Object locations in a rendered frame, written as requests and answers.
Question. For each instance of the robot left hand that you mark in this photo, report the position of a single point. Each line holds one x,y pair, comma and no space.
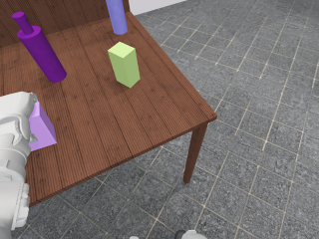
20,103

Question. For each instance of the sponge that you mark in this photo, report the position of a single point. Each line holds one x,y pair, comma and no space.
41,127

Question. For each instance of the robot right foot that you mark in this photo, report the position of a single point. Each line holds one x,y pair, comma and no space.
178,234

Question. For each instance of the left robot forearm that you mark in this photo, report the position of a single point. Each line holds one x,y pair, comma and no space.
15,136

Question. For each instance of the table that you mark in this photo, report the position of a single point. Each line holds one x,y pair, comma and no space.
99,123

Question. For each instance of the robot right shin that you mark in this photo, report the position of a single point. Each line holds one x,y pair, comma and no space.
189,232

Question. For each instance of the left robot upper arm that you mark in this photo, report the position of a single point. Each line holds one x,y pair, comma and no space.
14,206

